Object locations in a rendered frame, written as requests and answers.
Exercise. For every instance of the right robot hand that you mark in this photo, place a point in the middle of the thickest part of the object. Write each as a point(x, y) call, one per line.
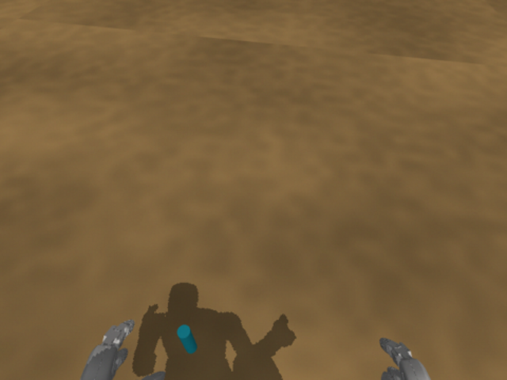
point(409, 368)

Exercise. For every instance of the can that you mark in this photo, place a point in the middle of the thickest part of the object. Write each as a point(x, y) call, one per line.
point(187, 339)

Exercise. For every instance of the left robot hand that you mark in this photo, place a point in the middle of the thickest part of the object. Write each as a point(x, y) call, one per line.
point(105, 359)

